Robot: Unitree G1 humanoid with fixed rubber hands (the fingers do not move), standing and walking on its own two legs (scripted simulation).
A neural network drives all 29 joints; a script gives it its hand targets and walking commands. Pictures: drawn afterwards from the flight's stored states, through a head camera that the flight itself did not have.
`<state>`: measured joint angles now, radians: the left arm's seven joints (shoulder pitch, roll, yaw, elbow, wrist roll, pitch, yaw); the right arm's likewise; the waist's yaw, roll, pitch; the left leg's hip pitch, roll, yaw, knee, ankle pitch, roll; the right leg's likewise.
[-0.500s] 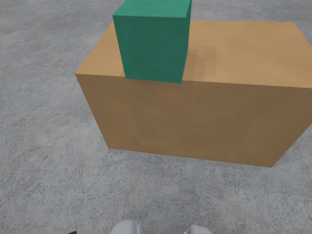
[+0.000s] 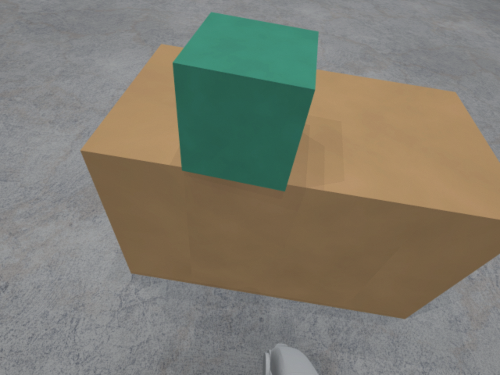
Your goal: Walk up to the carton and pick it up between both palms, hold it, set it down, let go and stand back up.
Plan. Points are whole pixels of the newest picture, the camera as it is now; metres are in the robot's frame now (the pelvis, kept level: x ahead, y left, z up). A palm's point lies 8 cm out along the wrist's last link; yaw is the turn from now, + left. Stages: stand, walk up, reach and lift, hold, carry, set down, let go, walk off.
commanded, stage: walk up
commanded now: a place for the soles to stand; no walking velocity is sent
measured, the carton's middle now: (248, 102) +0.69 -0.01 +0.07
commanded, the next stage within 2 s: none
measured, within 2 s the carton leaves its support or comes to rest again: neither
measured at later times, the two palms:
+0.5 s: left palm (113, 336) +0.22 +0.22 -0.11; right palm (382, 320) +0.25 -0.29 -0.12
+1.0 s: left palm (112, 317) +0.24 +0.22 -0.09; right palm (387, 305) +0.27 -0.29 -0.08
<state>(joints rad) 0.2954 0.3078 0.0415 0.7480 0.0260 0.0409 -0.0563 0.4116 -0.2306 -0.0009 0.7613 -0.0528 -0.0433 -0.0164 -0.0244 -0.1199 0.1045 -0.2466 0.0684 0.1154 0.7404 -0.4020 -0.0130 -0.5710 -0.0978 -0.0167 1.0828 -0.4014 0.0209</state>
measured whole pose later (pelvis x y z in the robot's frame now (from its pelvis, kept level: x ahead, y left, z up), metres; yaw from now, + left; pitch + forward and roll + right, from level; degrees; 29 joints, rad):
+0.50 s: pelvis +0.13 -0.04 -0.01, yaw +1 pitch -4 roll +1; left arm 0.23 0.27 -0.02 0.68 -0.01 0.02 0.01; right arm 0.21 -0.26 -0.02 0.69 -0.01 0.01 0.01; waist 0.03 0.00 0.18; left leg -0.40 0.02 0.05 0.80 -0.32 0.00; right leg -0.38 -0.09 -0.08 0.86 -0.42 0.01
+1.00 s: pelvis +0.14 -0.04 +0.02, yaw +3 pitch -3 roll -1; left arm 0.22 0.27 -0.01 0.71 -0.01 0.02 -0.01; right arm 0.20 -0.26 -0.02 0.75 0.02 0.03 0.03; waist 0.00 0.00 0.07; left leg -0.33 0.02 0.01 0.62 -0.25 0.00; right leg -0.26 -0.06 -0.12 0.62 -0.31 0.01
